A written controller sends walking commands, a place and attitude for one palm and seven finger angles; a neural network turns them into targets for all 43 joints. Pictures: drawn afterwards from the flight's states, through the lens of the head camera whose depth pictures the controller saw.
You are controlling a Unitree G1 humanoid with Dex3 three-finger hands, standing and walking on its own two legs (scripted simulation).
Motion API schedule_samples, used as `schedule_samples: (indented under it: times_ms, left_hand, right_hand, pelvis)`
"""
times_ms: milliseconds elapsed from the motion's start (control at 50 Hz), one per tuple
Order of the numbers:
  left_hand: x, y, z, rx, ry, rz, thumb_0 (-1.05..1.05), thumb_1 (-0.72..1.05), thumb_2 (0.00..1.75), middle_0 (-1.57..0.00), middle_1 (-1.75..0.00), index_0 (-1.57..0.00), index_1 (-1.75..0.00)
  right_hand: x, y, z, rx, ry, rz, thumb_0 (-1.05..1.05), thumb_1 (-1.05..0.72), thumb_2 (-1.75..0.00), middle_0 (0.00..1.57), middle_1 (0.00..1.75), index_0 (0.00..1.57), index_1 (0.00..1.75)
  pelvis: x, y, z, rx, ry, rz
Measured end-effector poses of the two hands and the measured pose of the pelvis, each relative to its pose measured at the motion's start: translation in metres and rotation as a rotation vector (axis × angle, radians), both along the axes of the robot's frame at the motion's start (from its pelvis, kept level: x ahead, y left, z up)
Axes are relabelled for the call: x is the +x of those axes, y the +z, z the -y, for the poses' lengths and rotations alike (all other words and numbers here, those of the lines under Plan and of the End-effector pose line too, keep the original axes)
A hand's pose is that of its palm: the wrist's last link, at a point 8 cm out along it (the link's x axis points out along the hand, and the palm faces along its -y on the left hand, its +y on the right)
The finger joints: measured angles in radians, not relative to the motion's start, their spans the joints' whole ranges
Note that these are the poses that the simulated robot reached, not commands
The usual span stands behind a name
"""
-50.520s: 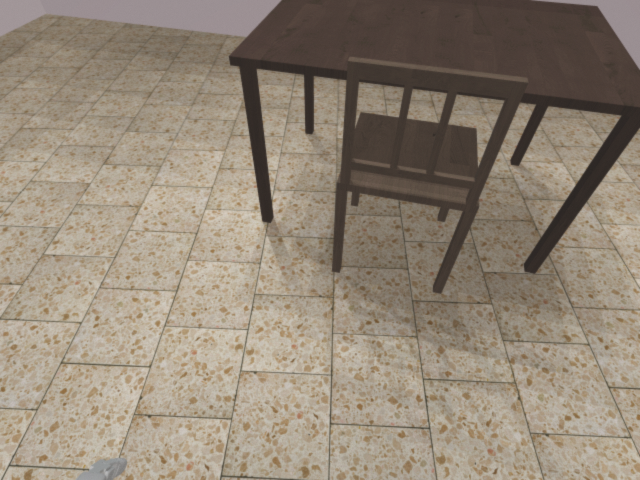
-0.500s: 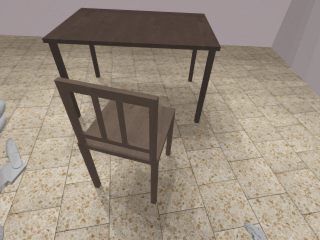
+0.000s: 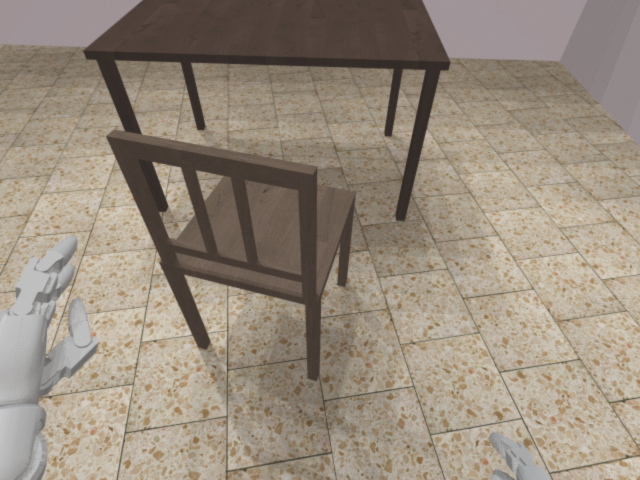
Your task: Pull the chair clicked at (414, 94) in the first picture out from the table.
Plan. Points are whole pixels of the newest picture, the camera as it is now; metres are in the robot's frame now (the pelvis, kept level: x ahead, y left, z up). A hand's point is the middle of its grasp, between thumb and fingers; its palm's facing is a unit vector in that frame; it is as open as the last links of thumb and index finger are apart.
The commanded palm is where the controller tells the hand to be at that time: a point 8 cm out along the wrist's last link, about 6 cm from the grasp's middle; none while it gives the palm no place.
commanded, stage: let the arm hang, fingers relaxed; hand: left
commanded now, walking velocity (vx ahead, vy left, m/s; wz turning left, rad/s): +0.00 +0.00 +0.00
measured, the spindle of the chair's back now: (201, 212) +0.64 +0.29 -0.09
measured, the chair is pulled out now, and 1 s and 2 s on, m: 0.54 0.54 0.54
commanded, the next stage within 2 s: look to check the result in 1.04 s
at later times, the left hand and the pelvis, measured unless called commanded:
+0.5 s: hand out of the picture -0.02 +0.19 -0.16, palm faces +0.04 -0.97 -0.24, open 7.2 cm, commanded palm none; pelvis +0.00 -0.01 +0.01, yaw +2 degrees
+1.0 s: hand out of the picture -0.01 +0.13 -0.17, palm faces +0.05 -0.99 -0.15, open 7.3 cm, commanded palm none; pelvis +0.01 -0.01 +0.01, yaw +1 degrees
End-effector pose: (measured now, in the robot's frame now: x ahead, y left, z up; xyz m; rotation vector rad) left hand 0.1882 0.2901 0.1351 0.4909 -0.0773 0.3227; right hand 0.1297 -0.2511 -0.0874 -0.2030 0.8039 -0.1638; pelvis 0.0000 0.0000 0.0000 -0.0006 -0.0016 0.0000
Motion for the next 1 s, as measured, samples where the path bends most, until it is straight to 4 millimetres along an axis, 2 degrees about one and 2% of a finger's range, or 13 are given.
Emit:
schedule_samples:
  times_ms: [40,80,140,200,240,360,460,540,640,760,860,1000]
  left_hand:
    - [0.01,-0.062,0.002,-0.113,0.034,-0.237,0.0,0.9,0.9,-0.21,-0.3,-0.2,-0.3]
    - [0.002,-0.13,0.015,-0.224,0.061,-0.489,0.0,0.9,0.9,-0.2,-0.3,-0.19,-0.3]
    - [-0.039,-0.213,0.051,-0.368,0.056,-0.855,0.0,0.91,0.9,-0.2,-0.3,-0.19,-0.3]
    - [-0.096,-0.263,0.09,-0.488,0.038,-1.139,0.01,0.91,0.9,-0.2,-0.3,-0.19,-0.3]
    - [-0.113,-0.27,0.088,-0.565,0.137,-1.136,-0.05,0.98,0.9,-0.21,-0.3,-0.2,-0.3]
    - [-0.163,-0.272,0.064,-0.514,0.223,-1.288,-0.06,1.0,0.9,-0.21,-0.3,-0.2,-0.3]
    - [-0.2,-0.267,0.054,-0.48,0.284,-1.41,-0.03,0.95,0.9,-0.21,-0.3,-0.2,-0.3]
    - [-0.218,-0.263,0.056,-0.472,0.307,-1.457,-0.01,0.93,0.9,-0.2,-0.3,-0.19,-0.3]
    - [-0.223,-0.263,0.067,-0.486,0.302,-1.472,0.0,0.92,0.9,-0.2,-0.3,-0.19,-0.3]
    - [-0.215,-0.268,0.088,-0.521,0.262,-1.452,0.0,0.91,0.9,-0.2,-0.3,-0.19,-0.3]
    - [-0.205,-0.272,0.103,-0.545,0.229,-1.432,0.0,0.91,0.9,-0.2,-0.3,-0.2,-0.3]
    - [-0.204,-0.274,0.107,-0.555,0.23,-1.43,0.01,0.92,0.9,-0.2,-0.3,-0.2,-0.3]
  right_hand:
    - [0.001,-0.011,-0.001,0.007,0.021,-0.046,0.01,-0.91,-0.9,0.2,0.3,0.2,0.3]
    - [-0.002,-0.021,-0.004,0.022,0.028,-0.092,0.01,-0.91,-0.9,0.2,0.3,0.2,0.3]
    - [-0.019,-0.027,-0.011,0.042,0.012,-0.175,0.01,-0.91,-0.9,0.2,0.3,0.2,0.3]
    - [-0.046,-0.03,-0.017,0.043,-0.002,-0.284,0.01,-0.91,-0.9,0.2,0.3,0.2,0.3]
    - [-0.067,-0.033,-0.021,0.038,0.003,-0.379,0.01,-0.91,-0.9,0.2,0.3,0.2,0.3]
    - [-0.117,-0.036,-0.01,0.012,-0.045,-0.563,0.0,-0.94,-0.9,0.21,0.3,0.21,0.3]
    - [-0.142,-0.042,-0.013,0.039,-0.07,-0.628,0.01,-0.93,-0.9,0.2,0.3,0.2,0.3]
    - [-0.153,-0.047,-0.021,0.072,-0.076,-0.653,0.01,-0.92,-0.9,0.2,0.3,0.2,0.3]
    - [-0.157,-0.052,-0.033,0.112,-0.077,-0.657,0.01,-0.92,-0.9,0.2,0.3,0.2,0.3]
    - [-0.154,-0.055,-0.043,0.142,-0.082,-0.644,0.01,-0.91,-0.9,0.2,0.3,0.2,0.3]
    - [-0.152,-0.054,-0.045,0.148,-0.092,-0.634,0.01,-0.91,-0.9,0.2,0.3,0.2,0.3]
    - [-0.153,-0.053,-0.041,0.139,-0.106,-0.635,0.0,-0.91,-0.9,0.2,0.3,0.2,0.3]
  pelvis:
    - [-0.002,-0.003,-0.001,0.009,0.012,-0.012]
    - [-0.003,-0.006,0.0,0.01,0.019,-0.003]
    - [0.0,-0.004,0.002,0.007,0.024,0.015]
    - [0.001,0.0,0.004,0.002,0.02,0.023]
    - [0.0,0.002,0.007,-0.007,0.034,0.019]
    - [0.0,0.007,0.007,-0.015,0.041,0.016]
    - [0.002,0.009,0.006,-0.011,0.035,0.021]
    - [0.002,0.01,0.005,-0.007,0.028,0.025]
    - [0.003,0.01,0.006,-0.004,0.021,0.029]
    - [0.004,0.009,0.009,-0.001,0.015,0.03]
    - [0.005,0.009,0.011,-0.001,0.011,0.028]
    - [0.008,0.009,0.014,-0.002,0.011,0.03]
